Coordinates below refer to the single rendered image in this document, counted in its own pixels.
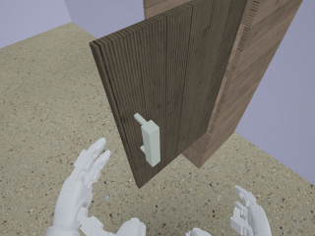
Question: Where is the handle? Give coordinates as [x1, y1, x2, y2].
[134, 113, 160, 167]

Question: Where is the left robot hand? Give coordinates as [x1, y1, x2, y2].
[52, 137, 117, 236]

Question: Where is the right robot hand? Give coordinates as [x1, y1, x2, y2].
[230, 185, 272, 236]

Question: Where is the robot left forearm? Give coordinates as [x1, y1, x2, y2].
[44, 226, 81, 236]

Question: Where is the cupboard door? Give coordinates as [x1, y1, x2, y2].
[89, 0, 248, 189]

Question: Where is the robot left thigh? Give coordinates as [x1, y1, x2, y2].
[115, 220, 147, 236]

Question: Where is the robot left shin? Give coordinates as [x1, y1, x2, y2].
[130, 217, 140, 221]

